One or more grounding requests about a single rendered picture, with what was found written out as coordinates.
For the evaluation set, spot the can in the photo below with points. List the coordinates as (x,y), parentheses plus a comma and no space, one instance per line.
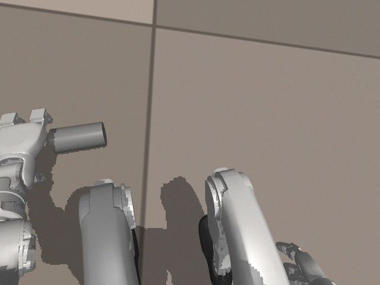
(77,137)

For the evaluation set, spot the right robot hand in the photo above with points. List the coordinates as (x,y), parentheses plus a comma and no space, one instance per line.
(306,268)

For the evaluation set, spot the right robot foot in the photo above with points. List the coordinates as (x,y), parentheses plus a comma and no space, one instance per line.
(207,249)

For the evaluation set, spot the left robot arm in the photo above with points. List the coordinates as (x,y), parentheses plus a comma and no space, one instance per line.
(17,242)

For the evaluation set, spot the left robot hand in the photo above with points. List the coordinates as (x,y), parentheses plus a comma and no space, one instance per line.
(17,136)

